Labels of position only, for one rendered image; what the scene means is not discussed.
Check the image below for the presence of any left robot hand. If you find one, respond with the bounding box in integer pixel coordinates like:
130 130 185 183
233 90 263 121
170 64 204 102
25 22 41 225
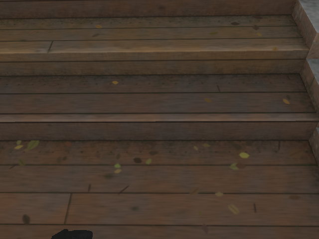
51 229 93 239

